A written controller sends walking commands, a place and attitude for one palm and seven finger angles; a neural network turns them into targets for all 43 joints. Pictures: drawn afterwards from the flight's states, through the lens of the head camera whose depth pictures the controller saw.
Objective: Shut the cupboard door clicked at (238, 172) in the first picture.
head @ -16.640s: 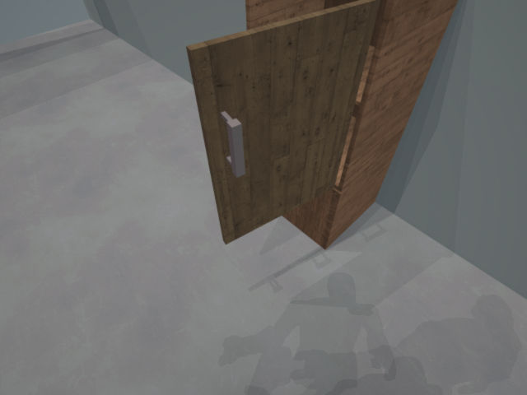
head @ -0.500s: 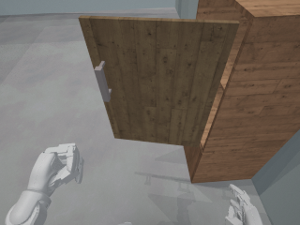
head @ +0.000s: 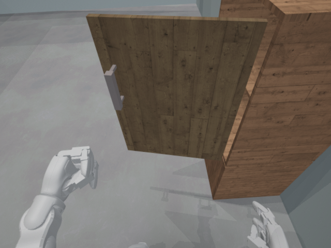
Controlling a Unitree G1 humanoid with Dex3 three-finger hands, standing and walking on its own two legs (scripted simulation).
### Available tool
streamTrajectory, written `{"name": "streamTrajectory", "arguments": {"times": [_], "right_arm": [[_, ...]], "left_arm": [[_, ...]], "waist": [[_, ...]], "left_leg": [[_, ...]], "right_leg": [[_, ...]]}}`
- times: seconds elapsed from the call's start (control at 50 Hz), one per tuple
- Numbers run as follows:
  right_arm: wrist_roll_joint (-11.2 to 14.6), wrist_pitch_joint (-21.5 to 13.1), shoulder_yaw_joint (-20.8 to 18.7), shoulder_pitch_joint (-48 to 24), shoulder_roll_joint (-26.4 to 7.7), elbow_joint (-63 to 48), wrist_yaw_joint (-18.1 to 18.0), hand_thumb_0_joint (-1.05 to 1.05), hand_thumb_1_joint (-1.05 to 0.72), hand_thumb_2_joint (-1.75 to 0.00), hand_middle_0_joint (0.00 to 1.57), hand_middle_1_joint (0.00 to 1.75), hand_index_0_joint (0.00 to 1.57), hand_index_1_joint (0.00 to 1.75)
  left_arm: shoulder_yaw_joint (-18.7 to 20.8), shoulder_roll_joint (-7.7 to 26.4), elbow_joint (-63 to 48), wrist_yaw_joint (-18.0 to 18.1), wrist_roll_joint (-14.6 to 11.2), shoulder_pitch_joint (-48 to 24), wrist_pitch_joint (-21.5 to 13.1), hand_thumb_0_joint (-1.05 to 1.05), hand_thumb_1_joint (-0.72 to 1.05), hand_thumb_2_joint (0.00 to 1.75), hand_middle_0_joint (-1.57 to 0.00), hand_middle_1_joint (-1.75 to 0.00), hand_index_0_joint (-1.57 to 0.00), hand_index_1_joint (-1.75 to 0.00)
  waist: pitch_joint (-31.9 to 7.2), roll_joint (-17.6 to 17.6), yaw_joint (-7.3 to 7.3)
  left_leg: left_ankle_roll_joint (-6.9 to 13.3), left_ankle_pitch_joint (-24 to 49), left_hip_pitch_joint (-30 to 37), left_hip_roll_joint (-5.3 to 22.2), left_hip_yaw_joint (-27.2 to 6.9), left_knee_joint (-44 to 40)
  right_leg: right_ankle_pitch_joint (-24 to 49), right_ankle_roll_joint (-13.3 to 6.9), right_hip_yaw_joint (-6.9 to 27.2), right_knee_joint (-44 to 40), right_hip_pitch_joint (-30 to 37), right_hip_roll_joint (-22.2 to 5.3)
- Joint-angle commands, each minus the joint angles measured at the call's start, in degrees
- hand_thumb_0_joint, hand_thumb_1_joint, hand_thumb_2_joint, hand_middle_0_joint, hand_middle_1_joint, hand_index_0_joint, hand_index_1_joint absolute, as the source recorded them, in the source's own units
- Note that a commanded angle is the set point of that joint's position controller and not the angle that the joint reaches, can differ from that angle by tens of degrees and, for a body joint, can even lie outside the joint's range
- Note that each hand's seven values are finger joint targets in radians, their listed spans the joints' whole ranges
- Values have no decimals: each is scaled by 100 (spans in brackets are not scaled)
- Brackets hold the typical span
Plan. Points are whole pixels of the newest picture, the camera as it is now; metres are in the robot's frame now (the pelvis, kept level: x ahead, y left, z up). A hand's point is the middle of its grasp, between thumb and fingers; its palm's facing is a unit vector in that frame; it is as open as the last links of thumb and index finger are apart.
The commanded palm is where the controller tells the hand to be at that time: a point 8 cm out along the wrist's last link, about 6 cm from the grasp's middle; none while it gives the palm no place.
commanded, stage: bring the fist close to the handle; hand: left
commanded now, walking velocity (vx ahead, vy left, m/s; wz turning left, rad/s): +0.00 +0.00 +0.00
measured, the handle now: (116, 87) +0.55 +0.19 +0.09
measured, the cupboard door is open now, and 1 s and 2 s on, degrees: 78 78 72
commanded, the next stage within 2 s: push the door shut along its arc in 1.22 s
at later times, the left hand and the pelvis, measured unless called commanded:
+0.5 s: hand (110, 132) +0.37 +0.16 +0.09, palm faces -0.11 -0.99 -0.03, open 3.1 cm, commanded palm +0.36 +0.22 +0.09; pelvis +0.01 +0.01 +0.00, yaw -1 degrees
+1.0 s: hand (117, 108) +0.44 +0.16 +0.10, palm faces -0.09 -1.00 -0.01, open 3.1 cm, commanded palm +0.42 +0.22 +0.09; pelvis +0.01 +0.01 +0.00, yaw -3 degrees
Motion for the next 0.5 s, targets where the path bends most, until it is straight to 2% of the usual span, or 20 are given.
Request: {"name": "streamTrajectory", "arguments": {"times": [0.0, 0.02, 0.04, 0.06, 0.08, 0.12, 0.14, 0.16, 0.18, 0.24, 0.26, 0.28, 0.3, 0.32, 0.34, 0.36, 0.4, 0.44, 0.46, 0.48], "right_arm": [[3, -271, -301, -312, -707, -765, -95, 0, -90, -90, 20, 30, 20, 30], [0, -252, -287, -325, -702, -762, -84, 0, -90, -90, 20, 30, 20, 30], [-16, -201, -291, -282, -737, -724, -82, 0, -90, -90, 20, 30, 20, 30], [-5, -169, -295, -321, -697, -752, -62, 0, -90, -90, 20, 30, 20, 30], [-9, -131, -293, -309, -721, -736, -49, 0, -90, -90, 20, 30, 20, 30], [-3, -70, -317, -315, -709, -765, -16, 0, -90, -90, 20, 30, 20, 30], [-11, -36, -304, -323, -718, -760, 1, 0, -90, -90, 20, 30, 20, 30], [-4, -22, -307, -309, -659, -782, 32, 0, -90, -90, 20, 30, 20, 30], [-2, 4, -324, -260, -713, -769, 42, 0, -90, -90, 20, 30, 20, 30], [-11, 89, -355, -204, -751, -704, 73, 0, -90, -90, 20, 30, 20, 30], [2, 86, -365, -212, -701, -738, 93, 0, -90, -90, 20, 30, 20, 30], [3, 92, -394, -167, -741, -711, 94, 0, -90, -90, 20, 30, 20, 30], [5, 103, -393, -165, -729, -709, 100, 0, -90, -90, 20, 30, 20, 30], [6, 121, -400, -121, -745, -662, 94, 0, -90, -90, 20, 30, 20, 30], [-10, 163, -410, -72, -788, -570, 77, 0, -90, -90, 20, 30, 20, 30], [-3, 185, -402, -60, -752, -556, 86, 0, -90, -90, 20, 30, 20, 30], [-13, 244, -419, -22, -793, -461, 77, 0, -90, -90, 20, 30, 20, 30], [-39, 313, -416, 28, -812, -423, 79, 0, -90, -90, 20, 30, 20, 30], [-45, 342, -421, 48, -770, -413, 90, 0, -90, -90, 20, 30, 20, 30], [-37, 375, -419, 76, -798, -390, 96, 0, -90, -90, 20, 30, 20, 30]], "left_arm": [[370, 959, -810, 53, -12, -1948, -253, 0, 90, 90, -130, -150, -130, -150], [392, 985, -666, 70, 8, -2121, -211, 0, 90, 90, -130, -150, -130, -150], [611, 1188, -396, 100, 7, -2111, -156, 0, 90, 90, -130, -150, -130, -150], [579, 1093, -246, 102, 1, -2122, -122, 0, 90, 90, -130, -150, -130, -150], [663, 1177, -119, 95, 2, -2339, -103, 0, 90, 90, -130, -150, -130, -150], [783, 1217, 48, 103, -12, -2391, -105, 0, 90, 90, -130, -150, -130, -150], [770, 1264, 95, 111, 15, -2495, -112, 0, 90, 90, -130, -150, -130, -150], [615, 1042, 153, 108, 9, -2469, -112, 0, 90, 90, -130, -150, -130, -150], [755, 1189, 251, 124, -4, -2575, -131, 0, 90, 90, -130, -150, -130, -150], [704, 1218, 479, 136, 87, -2923, -210, 0, 90, 90, -130, -150, -130, -150], [417, 921, 415, 125, 90, -3029, -239, 0, 90, 90, -130, -150, -130, -150], [527, 1044, 415, 146, 98, -3206, -278, 0, 90, 90, -130, -150, -130, -150], [392, 936, 403, 165, 119, -3287, -299, 0, 90, 90, -130, -150, -130, -150], [360, 923, 450, 193, 131, -3563, -316, 0, 90, 90, -130, -150, -130, -150], [507, 1128, 664, 265, 203, -3635, -318, 0, 90, 90, -130, -150, -130, -150], [270, 890, 792, 286, 219, -3878, -319, 0, 90, 90, -130, -150, -130, -150], [470, 1166, 958, 371, 282, -4382, -356, 0, 90, 90, -130, -150, -130, -150], [549, 1286, 1109, 453, 368, -4626, -378, 0, 90, 90, -130, -150, -130, -150], [515, 1212, 1237, 479, 362, -4693, -381, 0, 90, 90, -130, -150, -130, -150], [623, 1340, 1342, 490, 374, -4907, -412, 0, 90, 90, -130, -150, -130, -150]], "waist": [[-1004, -211, -211], [-1036, -173, -186], [-1025, -377, -139], [-1043, -393, -115], [-1133, -410, -126], [-1284, -316, -44], [-1283, -134, -2], [-1290, -127, -31], [-1321, -363, -53], [-1246, -329, -83], [-1283, -256, -141], [-1402, -263, -149], [-1441, -131, -164], [-1461, -302, -251], [-1331, -404, -255], [-1270, -407, -328], [-1420, -250, -320], [-1581, -184, -289], [-1655, -188, -307], [-1754, -201, -311]], "left_leg": [[250, 388, 1074, -181, -91, -769], [240, 452, 1096, -183, -100, -802], [237, 524, 1003, -173, -112, -803], [238, 607, 987, -188, -56, -800], [232, 676, 1024, -187, -46, -812], [210, 877, 1099, -190, 10, -827], [214, 990, 1121, -202, 9, -820], [210, 1065, 1174, -197, 38, -838], [209, 1117, 1148, -188, 29, -825], [208, 1186, 1168, -170, 35, -826], [215, 1200, 1247, -182, 57, -830], [203, 1288, 1320, -161, 38, -815], [203, 1284, 1369, -167, 44, -807], [214, 1269, 1404, -160, 27, -787], [214, 1197, 1322, -132, 10, -780], [218, 1128, 1312, -141, 20, -803], [198, 1121, 1373, -135, -7, -784], [202, 1240, 1434, -135, -14, -760], [203, 1296, 1457, -138, -1, -759], [186, 1351, 1475, -127, -18, -757]], "right_leg": [[866, 68, 326, -1074, -232, 126], [950, 59, 296, -1043, -208, 118], [1015, 55, 325, -1064, -80, 114], [1132, 62, 357, -1090, -21, 96], [1234, 68, 343, -1063, -14, 92], [1501, 57, 319, -1017, 118, 86], [1634, 31, 346, -1008, 188, 76], [1774, 33, 301, -1002, 194, 79], [1871, 49, 302, -995, 191, 93], [1929, 38, 269, -968, 125, 103], [1966, 41, 254, -964, 95, 110], [2034, 32, 241, -930, 84, 115], [2014, 28, 239, -918, 45, 117], [2023, 43, 237, -927, -25, 118], [1899, 43, 235, -948, -62, 127], [1853, 54, 234, -960, -139, 127], [1808, 29, 253, -912, -164, 117], [1890, 15, 269, -891, -100, 109], [1976, 17, 260, -888, -58, 113], [2010, 9, 260, -857, -54, 119]]}}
